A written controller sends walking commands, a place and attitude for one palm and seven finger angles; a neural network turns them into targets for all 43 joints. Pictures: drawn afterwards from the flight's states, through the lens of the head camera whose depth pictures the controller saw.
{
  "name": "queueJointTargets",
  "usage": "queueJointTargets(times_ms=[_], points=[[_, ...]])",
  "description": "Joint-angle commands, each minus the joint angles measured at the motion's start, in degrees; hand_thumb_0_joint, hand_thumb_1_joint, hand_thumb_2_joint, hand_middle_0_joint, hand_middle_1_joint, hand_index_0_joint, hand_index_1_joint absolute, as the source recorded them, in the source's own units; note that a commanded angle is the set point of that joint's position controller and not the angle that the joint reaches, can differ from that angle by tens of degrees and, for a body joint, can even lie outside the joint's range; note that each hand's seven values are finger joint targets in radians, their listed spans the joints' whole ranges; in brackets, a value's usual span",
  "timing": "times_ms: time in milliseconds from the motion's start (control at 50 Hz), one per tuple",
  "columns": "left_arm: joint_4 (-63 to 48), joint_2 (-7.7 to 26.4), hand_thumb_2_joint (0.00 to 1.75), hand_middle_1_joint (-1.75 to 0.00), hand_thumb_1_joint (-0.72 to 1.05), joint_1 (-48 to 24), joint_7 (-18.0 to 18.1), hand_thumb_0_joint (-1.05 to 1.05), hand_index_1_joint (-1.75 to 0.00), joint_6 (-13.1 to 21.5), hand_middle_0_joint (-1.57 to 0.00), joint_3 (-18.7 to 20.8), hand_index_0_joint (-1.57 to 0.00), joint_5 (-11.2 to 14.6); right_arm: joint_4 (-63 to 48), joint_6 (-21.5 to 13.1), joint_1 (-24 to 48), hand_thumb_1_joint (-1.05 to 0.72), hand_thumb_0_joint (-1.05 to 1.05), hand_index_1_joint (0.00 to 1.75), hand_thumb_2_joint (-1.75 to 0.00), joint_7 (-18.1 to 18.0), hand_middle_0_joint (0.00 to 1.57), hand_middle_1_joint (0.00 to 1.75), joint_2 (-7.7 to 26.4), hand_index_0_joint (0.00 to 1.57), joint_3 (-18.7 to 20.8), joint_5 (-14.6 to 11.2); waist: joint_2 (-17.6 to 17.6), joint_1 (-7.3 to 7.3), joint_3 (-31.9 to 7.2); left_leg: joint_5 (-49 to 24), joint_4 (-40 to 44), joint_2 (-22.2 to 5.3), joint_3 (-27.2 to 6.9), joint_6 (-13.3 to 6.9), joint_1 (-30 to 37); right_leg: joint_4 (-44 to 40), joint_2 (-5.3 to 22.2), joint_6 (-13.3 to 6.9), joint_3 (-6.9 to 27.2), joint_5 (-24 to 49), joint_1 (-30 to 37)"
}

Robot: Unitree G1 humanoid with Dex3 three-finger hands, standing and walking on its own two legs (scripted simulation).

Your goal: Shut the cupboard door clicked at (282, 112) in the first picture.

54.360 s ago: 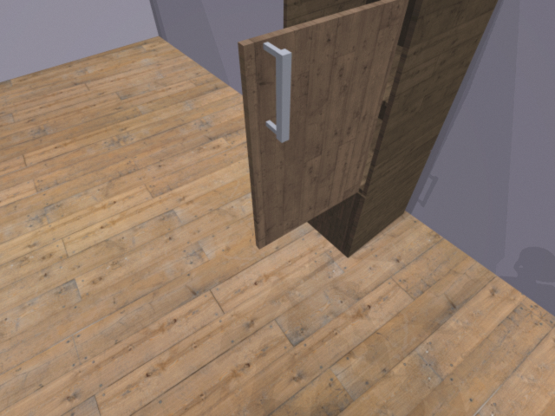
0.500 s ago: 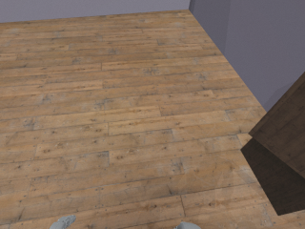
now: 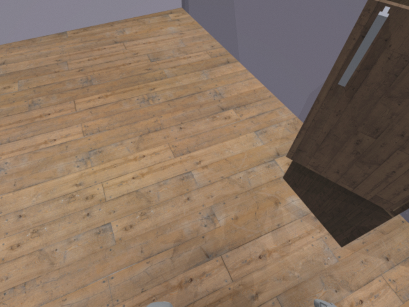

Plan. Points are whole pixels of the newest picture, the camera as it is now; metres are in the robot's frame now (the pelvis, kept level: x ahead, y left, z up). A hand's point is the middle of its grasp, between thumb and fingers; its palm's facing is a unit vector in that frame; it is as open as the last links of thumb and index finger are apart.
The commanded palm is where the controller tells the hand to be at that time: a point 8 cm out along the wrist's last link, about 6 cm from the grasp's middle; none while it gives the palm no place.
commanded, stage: turn to face it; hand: left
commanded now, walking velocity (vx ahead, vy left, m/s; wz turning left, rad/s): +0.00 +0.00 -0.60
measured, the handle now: (362, 49) +0.66 -0.31 +0.16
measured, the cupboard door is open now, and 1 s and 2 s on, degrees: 26 26 26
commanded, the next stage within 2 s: take the last steps up to it in 0.88 s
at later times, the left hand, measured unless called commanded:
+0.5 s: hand (140, 284) +0.18 +0.15 -0.15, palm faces -0.30 -0.91 -0.29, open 7.4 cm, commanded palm none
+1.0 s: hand (141, 285) +0.18 +0.16 -0.17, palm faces -0.44 -0.88 -0.19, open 7.4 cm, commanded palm none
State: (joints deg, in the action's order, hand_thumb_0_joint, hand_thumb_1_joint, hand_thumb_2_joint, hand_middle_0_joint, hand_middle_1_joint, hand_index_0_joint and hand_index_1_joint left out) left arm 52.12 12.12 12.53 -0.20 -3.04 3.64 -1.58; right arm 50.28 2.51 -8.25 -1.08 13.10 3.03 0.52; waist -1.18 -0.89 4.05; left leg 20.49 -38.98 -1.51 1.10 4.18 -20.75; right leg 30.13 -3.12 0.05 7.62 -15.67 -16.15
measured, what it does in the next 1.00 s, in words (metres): steps on the spot, turning right: left foot, then right foot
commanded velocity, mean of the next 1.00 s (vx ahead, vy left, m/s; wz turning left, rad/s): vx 0.01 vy -0.01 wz -0.42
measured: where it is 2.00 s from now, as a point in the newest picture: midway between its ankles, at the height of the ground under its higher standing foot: (253, 305)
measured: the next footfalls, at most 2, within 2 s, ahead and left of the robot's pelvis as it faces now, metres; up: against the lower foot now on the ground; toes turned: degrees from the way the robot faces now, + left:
left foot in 0.02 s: +0.05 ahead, +0.12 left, +0.00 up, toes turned +1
right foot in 0.44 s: +0.01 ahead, -0.13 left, +0.00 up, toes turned -21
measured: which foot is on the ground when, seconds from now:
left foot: up 0.00-0.00, down 0.02-0.44, up 0.46-0.84, down 0.86-1.00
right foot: down 0.00-0.02, up 0.04-0.42, down 0.44-0.88, up 0.90-1.00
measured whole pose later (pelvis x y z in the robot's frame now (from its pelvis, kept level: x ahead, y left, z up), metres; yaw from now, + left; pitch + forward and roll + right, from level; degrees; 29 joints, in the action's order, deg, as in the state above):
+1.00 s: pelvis +0.03 +0.01 +0.00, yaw -29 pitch +0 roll -1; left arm 55.1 12.8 11.9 -0.3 -4.3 4.2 -1.4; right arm 53.2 0.9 -13.0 -2.1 9.8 0.6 2.3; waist -1.9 -0.1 3.0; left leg 15.9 -30.5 -2.7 4.7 -1.4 -15.1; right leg 52.8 -1.8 1.1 1.9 -27.7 -22.4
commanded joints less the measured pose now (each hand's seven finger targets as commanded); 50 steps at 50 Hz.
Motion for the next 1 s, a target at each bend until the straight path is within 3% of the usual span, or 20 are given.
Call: queueJointTargets(times_ms=[0, 20, 40, 60, 140, 320, 380, 400, 420, 440, 460, 480, 560, 740, 800, 840, 860, 880, 900, 980], points=[[-6.10, 5.63, 0.90, -0.30, 0.90, 0.15, 0.15, 0.00, -0.30, 0.92, -0.20, 2.16, -0.20, 1.58, -2.81, -3.09, -8.65, -0.90, 0.00, 0.30, -0.90, -1.28, 0.20, 0.30, 14.23, 0.20, 2.52, 0.72, 18.65, 2.79, -10.78, -20.24, 21.62, -21.13, -19.63, -7.49, 22.87, 14.83, -1.64, 0.48, -0.89, -13.44, -15.34], [-6.61, 7.24, 0.90, -0.30, 0.90, -1.77, 0.17, 0.00, -0.30, 1.02, -0.20, 2.00, -0.20, 0.88, -3.29, -2.65, -9.99, -0.90, 0.00, 0.30, -0.90, -1.43, 0.20, 0.30, 14.73, 0.20, 2.47, 0.92, 17.45, 3.89, -9.58, -27.07, 20.42, -26.03, -21.25, -12.13, 19.13, 26.31, 0.58, 1.29, -3.63, -21.03, -14.89], [-7.35, 7.14, 0.90, -0.30, 0.90, -1.18, -0.16, 0.00, -0.30, 0.92, -0.20, 2.53, -0.20, 0.56, -4.71, -2.40, -7.91, -0.90, 0.00, 0.30, -0.90, -1.56, 0.20, 0.30, 13.85, 0.20, 1.93, 1.55, 12.53, 2.74, -7.83, -25.04, 20.92, -26.13, -18.88, -14.38, 13.30, 32.57, 2.31, 1.70, -3.76, -19.65, -13.76], [-5.59, 7.61, 0.90, -0.30, 0.90, -1.48, -0.50, 0.00, -0.30, 0.50, -0.20, 3.13, -0.20, -0.26, -4.29, -2.99, -5.76, -0.90, 0.00, 0.30, -0.90, -1.73, 0.20, 0.30, 11.29, 0.20, 1.35, 1.74, 13.02, 1.51, -6.26, -30.37, 21.12, -21.66, -15.65, -12.44, 13.05, 36.23, 2.23, 2.29, -3.69, -15.88, -15.64], [-4.69, 6.19, 0.90, -0.30, 0.90, -1.34, -1.60, 0.00, -0.30, -0.44, -0.20, 2.93, -0.20, 0.31, -4.57, -3.03, -4.95, -0.90, 0.00, 0.30, -0.90, -2.07, 0.20, 0.30, 9.46, 0.20, 0.66, 1.39, 10.72, 0.82, -5.25, -37.20, 18.53, -16.43, -3.13, -10.12, 15.68, 38.38, 3.84, 3.71, -6.45, -9.37, -16.55], [-6.52, 4.44, 0.90, -0.30, 0.90, -6.33, -1.99, 0.00, -0.30, 0.26, -0.20, 1.69, -0.20, 0.35, -1.51, -2.42, -8.90, -0.90, 0.00, 0.30, -0.90, -0.99, 0.20, 0.30, 11.10, 0.20, 2.47, 1.38, 14.47, 3.66, -6.70, -37.14, 13.73, -18.52, 2.99, -10.99, 18.24, 13.92, 3.34, 2.07, -13.00, -9.49, -7.24], [-4.93, 5.92, 0.90, -0.30, 0.90, -0.36, -1.69, 0.00, -0.30, 0.71, -0.20, 2.27, -0.20, 0.38, -2.08, -2.11, -5.28, -0.90, 0.00, 0.30, -0.90, -0.55, 0.20, 0.30, 11.80, 0.20, 2.69, 0.96, 11.27, -0.39, -6.79, -26.79, 7.67, -17.77, 6.22, -7.16, 10.20, -0.24, 3.08, 0.26, -13.41, 2.72, 4.96], [-3.52, 9.09, 0.90, -0.30, 0.90, 3.82, -1.28, 0.00, -0.30, 1.32, -0.20, 2.88, -0.20, 0.01, -2.42, -2.02, -4.77, -0.90, 0.00, 0.30, -0.90, -0.20, 0.20, 0.30, 10.41, 0.20, 2.58, 0.42, 3.84, -2.42, -8.84, -18.82, -0.41, -14.70, 8.80, -4.05, 4.91, -7.00, 7.06, -1.38, -8.04, 10.51, 12.78], [-2.82, 16.03, 0.90, -0.30, 0.90, 6.51, -0.31, 0.00, -0.30, 2.28, -0.20, 3.99, -0.20, -0.55, -4.87, -1.84, -3.97, -0.90, 0.00, 0.30, -0.90, 0.21, 0.20, 0.30, 4.87, 0.20, 1.24, 0.05, -16.48, -3.78, -8.50, 11.76, -14.36, -5.01, 11.70, -0.40, -11.31, -11.68, 21.97, -7.24, 13.23, 26.24, 21.14], [-2.11, 18.04, 0.90, -0.30, 0.90, 8.57, 0.39, 0.00, -0.30, 2.03, -0.20, 4.12, -0.20, 0.52, -5.82, -0.92, -1.24, -0.90, 0.00, 0.30, -0.90, -0.28, 0.20, 0.30, 6.31, 0.20, 0.90, 0.26, -15.02, -5.10, -7.98, 18.25, -24.53, -2.99, 3.69, -0.31, -13.89, -11.38, 26.69, -12.61, 17.93, 33.45, 15.92], [-2.64, 16.71, 0.90, -0.30, 0.90, 6.41, 0.77, 0.00, -0.30, 1.83, -0.20, 3.80, -0.20, 0.56, -5.48, -0.40, -1.20, -0.90, 0.00, 0.30, -0.90, -0.24, 0.20, 0.30, 5.82, 0.20, 0.92, 0.14, -10.58, -3.48, -5.56, 13.85, -28.75, -4.09, -0.61, -0.83, -15.35, -12.73, 25.18, -13.72, 14.88, 22.99, 12.29], [-3.57, 14.37, 0.90, -0.30, 0.90, 2.26, 1.30, 0.00, -0.30, 1.96, -0.20, 3.76, -0.20, 0.26, -4.79, -0.40, -1.19, -0.90, 0.00, 0.30, -0.90, -0.38, 0.20, 0.30, 5.66, 0.20, 1.12, 0.29, -14.90, -1.84, -3.97, 10.66, -29.54, -4.50, -1.71, -0.70, -18.25, -13.50, 21.79, -12.39, 14.50, 18.54, 11.64], [-5.18, 10.28, 0.90, -0.30, 0.90, -2.89, 1.20, 0.00, -0.30, 2.40, -0.20, 2.10, -0.20, 0.53, -1.42, -0.15, -4.80, -0.90, 0.00, 0.30, -0.90, 0.40, 0.20, 0.30, 5.57, 0.20, 1.19, 0.64, -7.25, 1.57, -5.79, 0.22, -25.72, -4.09, -0.64, 0.54, -10.32, -11.91, 15.26, -9.35, 4.17, 18.20, 6.12], [-2.70, 10.97, 0.90, -0.30, 0.90, -0.04, 1.05, 0.00, -0.30, 2.30, -0.20, 2.70, -0.20, -0.18, -1.60, -1.15, -3.82, -0.90, 0.00, 0.30, -0.90, -0.13, 0.20, 0.30, 3.84, 0.20, 0.62, 0.11, -7.17, 0.29, -4.96, 3.73, -4.02, -1.04, 0.31, -0.39, -2.90, -10.52, 15.95, -11.45, 10.34, 18.58, 5.82], [-2.41, 9.44, 0.90, -0.30, 0.90, -2.40, 1.10, 0.00, -0.30, 1.91, -0.20, 2.32, -0.20, 0.65, 0.81, -2.12, -9.80, -0.90, 0.00, 0.30, -0.90, -0.66, 0.20, 0.30, 4.00, 0.20, 0.33, 0.01, -5.46, 3.32, -6.34, -9.76, 13.02, -0.41, 0.63, -1.09, 10.59, -5.13, 11.76, -6.51, 7.79, 16.54, 0.09], [-2.85, 4.22, 0.90, -0.30, 0.90, 0.99, 0.70, 0.00, -0.30, 1.33, -0.20, 1.29, -0.20, 1.35, 0.56, -2.94, -10.30, -0.90, 0.00, 0.30, -0.90, -1.14, 0.20, 0.30, 11.40, 0.20, 1.33, 1.00, 15.88, 2.08, -6.75, -18.65, 20.68, -17.18, -17.02, -7.97, 16.46, 7.49, 0.83, -0.68, -2.54, -5.77, -9.78], [-3.22, 4.87, 0.90, -0.30, 0.90, 0.23, 0.70, 0.00, -0.30, 1.18, -0.20, 1.34, -0.20, 1.06, -0.13, -2.51, -10.11, -0.90, 0.00, 0.30, -0.90, -1.43, 0.20, 0.30, 12.08, 0.20, 1.41, 1.44, 16.22, 2.54, -5.51, -20.03, 23.03, -22.47, -20.37, -13.01, 12.50, 17.24, 0.55, 0.12, -5.27, -17.34, -9.65], [-3.37, 4.99, 0.90, -0.30, 0.90, -0.54, 0.43, 0.00, -0.30, 1.05, -0.20, 1.55, -0.20, 0.66, -0.78, -2.44, -8.65, -0.90, 0.00, 0.30, -0.90, -1.71, 0.20, 0.30, 11.30, 0.20, 1.02, 1.76, 10.30, 1.97, -3.30, -18.58, 23.47, -22.01, -18.28, -14.67, 7.89, 23.11, 1.98, 0.13, -4.22, -16.64, -8.37], [-2.47, 5.00, 0.90, -0.30, 0.90, -0.74, 0.24, 0.00, -0.30, 0.50, -0.20, 1.76, -0.20, 0.06, -0.12, -2.90, -7.70, -0.90, 0.00, 0.30, -0.90, -1.91, 0.20, 0.30, 10.09, 0.20, 0.57, 1.78, 14.99, 1.42, -3.26, -22.73, 23.82, -19.14, -16.54, -13.23, 8.78, 26.70, 2.39, 0.72, -3.90, -14.64, -10.27], [-0.95, 3.45, 0.90, -0.30, 0.90, -0.28, -0.39, 0.00, -0.30, 0.37, -0.20, 1.38, -0.20, 0.41, 0.55, -2.82, -7.20, -0.90, 0.00, 0.30, -0.90, -2.13, 0.20, 0.30, 8.18, 0.20, 0.19, 1.78, 10.78, 1.20, -5.69, -30.94, 19.81, -15.16, -7.13, -12.34, 14.12, 24.71, 3.15, 1.38, -6.83, -11.49, -9.67]])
